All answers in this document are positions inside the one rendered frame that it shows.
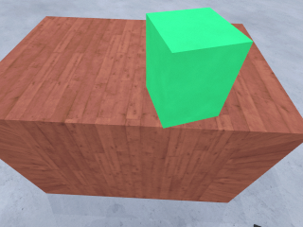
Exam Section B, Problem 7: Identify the carton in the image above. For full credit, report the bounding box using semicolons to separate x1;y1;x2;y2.
146;8;253;129

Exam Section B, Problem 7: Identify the pedestal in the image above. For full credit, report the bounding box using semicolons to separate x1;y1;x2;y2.
0;16;303;203

